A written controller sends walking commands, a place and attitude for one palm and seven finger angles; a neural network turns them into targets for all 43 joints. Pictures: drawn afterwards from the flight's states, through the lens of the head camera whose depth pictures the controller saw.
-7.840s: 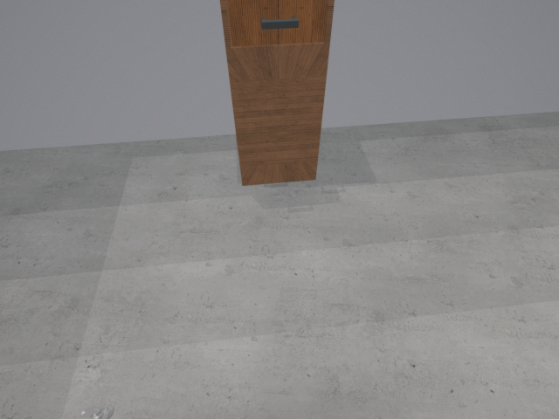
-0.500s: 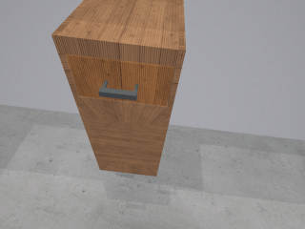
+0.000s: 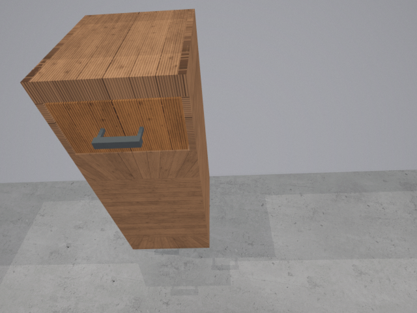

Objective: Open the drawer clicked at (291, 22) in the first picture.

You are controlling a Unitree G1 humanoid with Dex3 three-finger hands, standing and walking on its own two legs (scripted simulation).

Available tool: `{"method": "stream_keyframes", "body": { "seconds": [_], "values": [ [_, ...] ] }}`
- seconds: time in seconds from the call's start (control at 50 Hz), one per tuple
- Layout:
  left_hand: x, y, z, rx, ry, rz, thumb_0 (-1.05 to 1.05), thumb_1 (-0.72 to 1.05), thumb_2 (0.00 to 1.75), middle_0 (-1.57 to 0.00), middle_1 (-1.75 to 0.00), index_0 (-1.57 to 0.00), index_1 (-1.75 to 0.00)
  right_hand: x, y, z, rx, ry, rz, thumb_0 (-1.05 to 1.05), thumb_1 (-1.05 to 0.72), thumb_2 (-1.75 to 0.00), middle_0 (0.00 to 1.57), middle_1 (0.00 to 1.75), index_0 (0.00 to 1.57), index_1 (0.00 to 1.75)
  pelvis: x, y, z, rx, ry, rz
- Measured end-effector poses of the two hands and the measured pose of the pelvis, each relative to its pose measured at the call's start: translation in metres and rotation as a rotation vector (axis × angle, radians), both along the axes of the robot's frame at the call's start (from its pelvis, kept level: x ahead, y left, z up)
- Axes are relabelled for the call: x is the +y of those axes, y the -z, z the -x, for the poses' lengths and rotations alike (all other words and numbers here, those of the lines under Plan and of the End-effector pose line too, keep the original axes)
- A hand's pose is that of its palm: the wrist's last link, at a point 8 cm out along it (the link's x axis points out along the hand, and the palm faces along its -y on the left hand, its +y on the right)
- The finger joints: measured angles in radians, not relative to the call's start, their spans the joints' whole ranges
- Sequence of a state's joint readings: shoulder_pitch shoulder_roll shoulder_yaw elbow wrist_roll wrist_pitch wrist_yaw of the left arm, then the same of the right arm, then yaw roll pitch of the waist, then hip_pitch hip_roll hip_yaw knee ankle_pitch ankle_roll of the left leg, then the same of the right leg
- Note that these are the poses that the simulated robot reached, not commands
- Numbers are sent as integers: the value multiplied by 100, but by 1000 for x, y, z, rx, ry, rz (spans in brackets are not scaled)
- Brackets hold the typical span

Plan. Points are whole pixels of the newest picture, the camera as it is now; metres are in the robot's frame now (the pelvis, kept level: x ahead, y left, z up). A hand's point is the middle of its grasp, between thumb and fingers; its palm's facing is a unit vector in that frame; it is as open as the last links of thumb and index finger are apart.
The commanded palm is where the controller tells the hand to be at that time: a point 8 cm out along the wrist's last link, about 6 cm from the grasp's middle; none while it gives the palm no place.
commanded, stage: come to a stop and stand still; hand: left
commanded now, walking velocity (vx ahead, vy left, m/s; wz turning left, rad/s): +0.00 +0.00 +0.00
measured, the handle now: (119, 136) +0.53 +0.26 +0.03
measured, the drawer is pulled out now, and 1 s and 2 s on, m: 0.00 0.00 0.00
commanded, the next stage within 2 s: look again from close up in 0.28 s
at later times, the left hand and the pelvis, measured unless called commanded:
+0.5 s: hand out of the picture -0.03 +0.16 -0.17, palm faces +0.03 -0.98 -0.19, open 7.3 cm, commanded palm none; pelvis -0.01 +0.00 +0.00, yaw +1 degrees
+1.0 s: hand out of the picture +0.00 +0.19 -0.17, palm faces +0.02 -0.98 -0.19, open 7.3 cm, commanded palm +0.10 +0.24 -0.07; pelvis +0.00 +0.02 +0.00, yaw +0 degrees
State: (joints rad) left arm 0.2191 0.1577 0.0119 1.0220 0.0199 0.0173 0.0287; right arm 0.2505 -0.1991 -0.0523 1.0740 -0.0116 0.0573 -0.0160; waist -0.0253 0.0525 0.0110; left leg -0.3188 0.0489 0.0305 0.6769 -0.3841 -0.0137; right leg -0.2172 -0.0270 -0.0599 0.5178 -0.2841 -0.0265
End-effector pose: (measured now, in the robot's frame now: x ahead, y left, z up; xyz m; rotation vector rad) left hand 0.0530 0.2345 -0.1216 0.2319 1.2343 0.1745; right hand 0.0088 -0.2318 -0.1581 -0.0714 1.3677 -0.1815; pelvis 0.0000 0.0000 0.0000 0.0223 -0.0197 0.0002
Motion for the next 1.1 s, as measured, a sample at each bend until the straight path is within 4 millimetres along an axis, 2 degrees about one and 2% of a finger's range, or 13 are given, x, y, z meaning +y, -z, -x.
{"method": "stream_keyframes", "body": {
  "seconds": [0.14, 0.26, 0.4, 0.48, 0.54, 0.78, 1.02, 1.06, 1.1],
  "values": [
    [-20, 14, 9, 20, -38, 45, 0, 94, 90, -20, -30, -21, -30, 0, 0, 41, 104, -5, 5, 0, -91, -90, 20, 30, 19, 30, -12, 3, 2, 12, -20, 36],
    [-23, 16, 32, 76, -67, 55, 0, 95, 90, -20, -30, -21, -30, 8, -9, 58, 152, -18, -11, 0, -91, -90, 20, 30, 20, 30, -18, -2, 4, 5, -10, 20],
    [-32, 16, 66, 162, -75, 68, 0, 93, 90, -20, -30, -20, -30, 13, -8, 53, 131, -25, -25, 0, -90, -90, 20, 30, 20, 30, -17, -4, 6, 6, -3, 22],
    [-31, 19, 83, 176, -60, 75, 0, 92, 90, -20, -30, -21, -30, 15, -4, 36, 57, -30, -18, 0, -90, -90, 20, 30, 20, 30, -7, 1, 11, 19, -6, 44],
    [-25, 23, 87, 179, -70, 83, 0, 91, 90, -20, -30, -21, -30, 20, -2, 26, 8, -48, -5, 0, -91, -90, 20, 30, 20, 30, 2, 4, 12, 13, -12, 42],
    [0, 18, 69, 135, -59, 74, 0, 91, 90, -19, -30, -20, -30, 40, -7, 23, 5, -77, -7, 1, -92, -90, 20, 30, 20, 30, 19, 0, 6, 10, -3, 17],
    [2, 20, 59, 158, -45, 73, 1, 92, 90, -19, -30, -20, -30, 47, -7, 23, 48, -61, -17, 0, -91, -90, 20, 30, 20, 30, 22, 0, -4, 15, 6, 20],
    [11, 5, 34, 59, 68, -8, 2, 94, 90, -20, -31, -21, -30, 39, -12, 16, -18, -62, 25, 2, -92, -90, 20, 30, 20, 30, 22, 1, -3, 17, 22, 15],
    [22, -27, -6, -150, 159, -144, 4, 94, 89, -20, -31, -21, -31, 27, -17, -2, -158, -42, 72, 3, -93, -90, 20, 30, 20, 30, 21, 3, -4, 30, 22, 4]
  ]
}}
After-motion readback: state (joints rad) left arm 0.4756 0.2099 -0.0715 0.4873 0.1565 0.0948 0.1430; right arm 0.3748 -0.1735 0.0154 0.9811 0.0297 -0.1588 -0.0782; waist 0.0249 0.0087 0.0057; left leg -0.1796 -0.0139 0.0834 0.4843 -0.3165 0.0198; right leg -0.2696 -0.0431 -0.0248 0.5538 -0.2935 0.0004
